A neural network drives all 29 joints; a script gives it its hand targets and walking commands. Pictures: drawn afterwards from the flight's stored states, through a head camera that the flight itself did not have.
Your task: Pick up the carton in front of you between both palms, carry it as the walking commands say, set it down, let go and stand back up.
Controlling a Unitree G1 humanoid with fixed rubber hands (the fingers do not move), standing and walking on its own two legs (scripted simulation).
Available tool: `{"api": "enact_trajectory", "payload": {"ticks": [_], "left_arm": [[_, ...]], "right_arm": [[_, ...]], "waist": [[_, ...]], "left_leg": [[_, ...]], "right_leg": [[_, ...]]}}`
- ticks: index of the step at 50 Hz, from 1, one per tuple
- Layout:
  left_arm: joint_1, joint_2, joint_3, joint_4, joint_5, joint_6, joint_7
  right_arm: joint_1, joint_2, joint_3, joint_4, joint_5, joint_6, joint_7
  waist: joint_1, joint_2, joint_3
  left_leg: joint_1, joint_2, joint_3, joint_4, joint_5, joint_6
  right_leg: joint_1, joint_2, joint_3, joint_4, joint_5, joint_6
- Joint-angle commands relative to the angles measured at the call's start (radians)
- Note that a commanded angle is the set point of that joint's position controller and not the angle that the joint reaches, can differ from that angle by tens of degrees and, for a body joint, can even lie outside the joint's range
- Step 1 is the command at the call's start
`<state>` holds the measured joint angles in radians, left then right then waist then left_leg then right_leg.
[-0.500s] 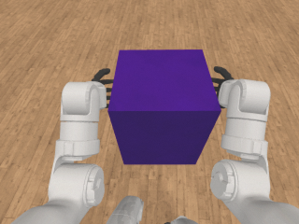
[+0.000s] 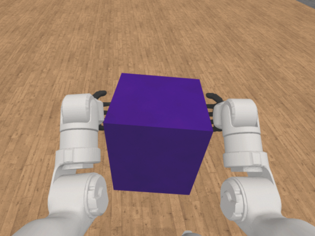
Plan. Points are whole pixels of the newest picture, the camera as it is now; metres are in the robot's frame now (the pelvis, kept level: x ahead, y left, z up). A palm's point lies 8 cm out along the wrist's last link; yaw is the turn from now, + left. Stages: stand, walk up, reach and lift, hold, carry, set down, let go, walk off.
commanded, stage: carry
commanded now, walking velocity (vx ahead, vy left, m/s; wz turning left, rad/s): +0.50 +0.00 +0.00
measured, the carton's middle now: (156, 135) +0.37 -0.01 +0.07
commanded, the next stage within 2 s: none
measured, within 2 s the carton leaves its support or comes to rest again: neither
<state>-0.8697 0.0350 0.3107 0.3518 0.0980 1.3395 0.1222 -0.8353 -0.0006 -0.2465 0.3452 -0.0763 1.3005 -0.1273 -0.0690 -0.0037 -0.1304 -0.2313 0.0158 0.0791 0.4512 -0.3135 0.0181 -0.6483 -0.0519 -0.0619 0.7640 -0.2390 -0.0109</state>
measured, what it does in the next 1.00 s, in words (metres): walks ahead: right foot, then left foot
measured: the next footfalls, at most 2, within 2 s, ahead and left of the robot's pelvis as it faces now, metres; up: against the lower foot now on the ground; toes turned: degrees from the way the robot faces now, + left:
right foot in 0.08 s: +0.21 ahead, -0.12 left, +0.00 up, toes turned -7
left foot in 0.52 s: +0.45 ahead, +0.08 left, +0.00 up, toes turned +9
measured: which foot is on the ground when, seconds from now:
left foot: down 0.00-0.10, up 0.12-0.50, down 0.52-0.98, up 1.00-1.00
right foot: up 0.00-0.06, down 0.08-0.52, up 0.54-0.94, down 0.96-1.00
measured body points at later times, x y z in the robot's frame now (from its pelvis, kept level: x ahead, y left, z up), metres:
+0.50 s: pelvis +0.29 -0.03 +0.00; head +0.30 -0.03 +0.45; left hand +0.59 +0.13 +0.09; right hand +0.60 -0.17 +0.09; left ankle +0.40 +0.08 -0.73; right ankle +0.17 -0.12 -0.74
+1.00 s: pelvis +0.60 -0.06 -0.02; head +0.55 -0.08 +0.43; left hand +0.87 +0.08 +0.08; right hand +0.87 -0.22 +0.08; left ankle +0.42 +0.07 -0.73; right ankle +0.71 -0.16 -0.74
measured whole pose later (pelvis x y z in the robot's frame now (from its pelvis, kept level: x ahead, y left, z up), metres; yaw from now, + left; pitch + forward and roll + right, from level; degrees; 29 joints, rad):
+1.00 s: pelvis +0.60 -0.06 -0.02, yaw +0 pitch +3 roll +0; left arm -0.16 -0.13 0.11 -0.28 0.13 1.23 0.07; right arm -0.19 0.12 -0.12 -0.26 -0.12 1.23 -0.09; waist -0.01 0.04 -0.19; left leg -0.04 0.11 0.14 0.58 -0.47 -0.05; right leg -0.48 -0.07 -0.22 0.53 -0.09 -0.05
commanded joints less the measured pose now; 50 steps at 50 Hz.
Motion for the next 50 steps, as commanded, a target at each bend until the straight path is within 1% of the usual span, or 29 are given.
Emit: {"api": "enact_trajectory", "payload": {"ticks": [1, 3, 4, 5, 6, 7, 9, 10, 12, 13, 19, 23, 25, 26, 27, 28, 29, 30, 31, 32, 33, 34, 37, 41, 44, 46, 48, 49, 50], "left_arm": [[-0.647, -1.172, -0.469, -0.029, -0.382, -0.066, -0.223], [-0.630, -1.200, -0.504, -0.055, -0.405, -0.087, -0.230], [-0.608, -1.206, -0.521, -0.061, -0.411, -0.096, -0.233], [-0.550, -1.203, -0.524, -0.061, -0.409, -0.102, -0.236], [-0.534, -1.167, -0.526, -0.078, -0.394, -0.114, -0.232], [-0.518, -1.184, -0.538, -0.117, -0.396, -0.121, -0.230], [-0.517, -1.215, -0.593, -0.259, -0.411, -0.133, -0.232], [-0.522, -1.230, -0.624, -0.335, -0.422, -0.140, -0.234], [-0.491, -1.247, -0.684, -0.457, -0.438, -0.147, -0.238], [-0.454, -1.249, -0.710, -0.503, -0.442, -0.149, -0.242], [-0.111, -1.164, -0.843, -0.671, -0.423, -0.160, -0.275], [0.099, -1.085, -0.886, -0.702, -0.386, -0.148, -0.292], [0.180, -1.067, -0.885, -0.690, -0.376, -0.134, -0.299], [0.209, -1.047, -0.886, -0.695, -0.372, -0.125, -0.300], [0.223, -1.031, -0.885, -0.703, -0.373, -0.113, -0.304], [0.175, -1.020, -0.899, -0.732, -0.387, -0.097, -0.307], [0.151, -1.014, -0.905, -0.728, -0.391, -0.092, -0.310], [0.145, -1.028, -0.907, -0.711, -0.395, -0.094, -0.311], [0.149, -1.044, -0.906, -0.705, -0.398, -0.098, -0.312], [0.160, -1.061, -0.903, -0.697, -0.399, -0.102, -0.311], [0.171, -1.072, -0.903, -0.692, -0.395, -0.107, -0.308], [0.180, -1.082, -0.903, -0.687, -0.389, -0.111, -0.305], [0.218, -1.086, -0.903, -0.684, -0.366, -0.120, -0.291], [0.232, -1.063, -0.902, -0.716, -0.360, -0.119, -0.279], [0.226, -1.020, -0.899, -0.721, -0.366, -0.106, -0.279], [0.231, -0.995, -0.891, -0.707, -0.369, -0.097, -0.281], [0.261, -0.981, -0.874, -0.671, -0.368, -0.092, -0.285], [0.276, -0.974, -0.863, -0.650, -0.361, -0.093, -0.287], [0.277, -0.973, -0.853, -0.619, -0.355, -0.104, -0.288]], "right_arm": [[-0.787, 1.199, 0.480, -0.137, 0.460, -0.061, 0.259], [-0.757, 1.196, 0.507, -0.171, 0.452, -0.080, 0.247], [-0.714, 1.193, 0.519, -0.173, 0.445, -0.085, 0.240], [-0.686, 1.180, 0.529, -0.175, 0.438, -0.085, 0.237], [-0.660, 1.202, 0.531, -0.173, 0.431, -0.082, 0.236], [-0.639, 1.199, 0.542, -0.190, 0.429, -0.082, 0.237], [-0.585, 1.235, 0.584, -0.237, 0.440, -0.089, 0.237], [-0.550, 1.255, 0.606, -0.267, 0.441, -0.093, 0.237], [-0.466, 1.277, 0.648, -0.333, 0.437, -0.103, 0.232], [-0.416, 1.278, 0.674, -0.368, 0.429, -0.109, 0.228], [-0.093, 1.187, 0.797, -0.579, 0.342, -0.138, 0.209], [0.076, 1.091, 0.835, -0.650, 0.315, -0.119, 0.236], [0.162, 1.068, 0.833, -0.646, 0.317, -0.097, 0.253], [0.214, 1.062, 0.825, -0.639, 0.316, -0.088, 0.263], [0.253, 1.034, 0.808, -0.633, 0.306, -0.079, 0.269], [0.251, 1.024, 0.795, -0.597, 0.299, -0.081, 0.275], [0.237, 1.032, 0.796, -0.602, 0.316, -0.077, 0.281], [0.214, 1.043, 0.803, -0.616, 0.331, -0.074, 0.284], [0.195, 1.056, 0.811, -0.627, 0.345, -0.072, 0.287], [0.171, 1.068, 0.821, -0.641, 0.357, -0.072, 0.291], [0.158, 1.077, 0.831, -0.648, 0.371, -0.073, 0.295], [0.155, 1.079, 0.837, -0.649, 0.379, -0.075, 0.299], [0.178, 1.069, 0.846, -0.648, 0.392, -0.081, 0.310], [0.190, 1.034, 0.845, -0.676, 0.394, -0.081, 0.311], [0.205, 0.996, 0.836, -0.669, 0.377, -0.073, 0.302], [0.209, 0.976, 0.832, -0.654, 0.366, -0.065, 0.295], [0.217, 0.967, 0.830, -0.635, 0.355, -0.058, 0.290], [0.212, 0.959, 0.829, -0.629, 0.352, -0.053, 0.288], [0.178, 0.975, 0.841, -0.655, 0.363, -0.045, 0.289]], "waist": [[0.029, 0.169, -0.270], [0.058, 0.132, -0.319], [0.070, 0.087, -0.379], [0.106, -0.020, -0.454], [0.089, -0.279, -0.493], [0.098, -0.282, -0.476], [0.099, -0.114, -0.442], [0.096, -0.082, -0.427], [0.091, -0.111, -0.424], [0.092, -0.130, -0.428], [0.094, -0.160, -0.368], [0.099, -0.155, -0.284], [0.077, -0.101, -0.291], [0.066, -0.078, -0.320], [0.050, 0.064, -0.376], [0.035, 0.279, -0.368], [0.038, 0.257, -0.299], [0.040, 0.184, -0.261], [0.045, 0.084, -0.246], [0.050, 0.040, -0.219], [0.055, 0.047, -0.207], [0.056, 0.088, -0.199], [0.056, 0.137, -0.159], [0.050, 0.138, -0.111], [0.049, 0.151, -0.080], [0.053, 0.152, -0.075], [0.073, 0.083, -0.143], [0.095, -0.041, -0.205], [0.101, -0.329, -0.298]], "left_leg": [[0.177, 0.204, -0.127, -0.126, 0.396, 0.095], [0.150, 0.169, -0.033, 0.019, 0.505, 0.045], [0.074, 0.133, 0.017, 0.165, 0.524, 0.012], [-0.073, 0.103, 0.039, 0.377, 0.284, -0.028], [-0.369, -0.024, 0.031, 0.573, -0.055, -0.060], [-0.514, -0.032, -0.046, 0.693, -0.191, -0.047], [-0.550, 0.035, -0.076, 0.708, -0.131, -0.037], [-0.533, 0.059, -0.080, 0.657, -0.092, -0.040], [-0.448, 0.058, -0.054, 0.507, -0.058, -0.048], [-0.427, 0.046, -0.035, 0.461, -0.054, -0.050], [-0.377, 0.013, 0.048, 0.163, 0.130, -0.047], [-0.263, -0.011, 0.102, -0.021, 0.244, -0.035], [0.004, -0.031, 0.153, -0.104, 0.276, -0.010], [0.192, 0.012, 0.114, -0.073, 0.222, 0.014], [0.367, 0.206, -0.155, -0.082, 0.152, 0.067], [0.549, 0.386, -0.524, -0.132, 0.151, 0.226], [0.525, 0.418, -0.586, -0.166, 0.230, 0.255], [0.455, 0.395, -0.506, -0.162, 0.293, 0.238], [0.381, 0.369, -0.424, -0.175, 0.277, 0.201], [0.299, 0.346, -0.349, -0.211, 0.222, 0.160], [0.227, 0.318, -0.274, -0.251, 0.150, 0.125], [0.185, 0.297, -0.214, -0.280, 0.106, 0.112], [0.142, 0.267, -0.127, -0.338, 0.036, 0.115], [0.146, 0.232, -0.031, -0.332, 0.132, 0.095], [0.174, 0.227, -0.001, -0.298, 0.170, 0.080], [0.184, 0.224, 0.021, -0.227, 0.202, 0.068], [0.087, 0.164, 0.110, 0.038, 0.352, 0.027], [-0.072, 0.115, 0.136, 0.285, 0.256, -0.019], [-0.335, 0.000, 0.112, 0.582, 0.019, -0.070]], "right_leg": [[0.175, 0.044, -0.099, -0.223, 0.111, -0.001], [0.403, 0.067, -0.152, -0.351, 0.187, -0.013], [0.592, 0.033, -0.112, -0.356, 0.168, -0.033], [0.786, -0.151, 0.134, -0.357, 0.115, -0.077], [0.985, -0.360, 0.538, -0.414, 0.195, -0.204], [1.033, -0.367, 0.605, -0.430, 0.214, -0.240], [0.977, -0.318, 0.442, -0.411, 0.362, -0.191], [0.936, -0.309, 0.374, -0.423, 0.394, -0.168], [0.877, -0.272, 0.256, -0.457, 0.417, -0.135], [0.877, -0.259, 0.220, -0.461, 0.435, -0.139], [0.895, -0.198, 0.069, -0.455, 0.596, -0.123], [0.843, -0.169, -0.003, -0.416, 0.643, -0.098], [0.693, -0.136, -0.069, -0.272, 0.634, -0.057], [0.550, -0.118, -0.094, -0.171, 0.532, -0.028], [0.364, -0.075, -0.126, 0.062, 0.240, 0.012], [0.024, 0.044, -0.093, 0.275, -0.083, 0.034], [-0.116, 0.041, -0.006, 0.399, -0.289, 0.017], [-0.136, -0.005, 0.041, 0.438, -0.286, 0.001], [-0.113, -0.043, 0.057, 0.406, -0.230, -0.002], [-0.077, -0.070, 0.063, 0.336, -0.171, 0.003], [-0.022, -0.077, 0.049, 0.252, -0.123, 0.012], [0.019, -0.064, 0.019, 0.183, -0.087, 0.022], [0.052, -0.063, -0.028, -0.001, 0.024, 0.049], [0.104, -0.043, -0.090, -0.182, 0.163, 0.044], [0.148, -0.045, -0.107, -0.253, 0.213, 0.029], [0.220, -0.028, -0.152, -0.293, 0.167, 0.015], [0.496, 0.020, -0.202, -0.317, 0.067, -0.001], [0.680, -0.120, 0.020, -0.379, -0.060, -0.029], [0.877, -0.350, 0.465, -0.495, -0.129, -0.168]]}}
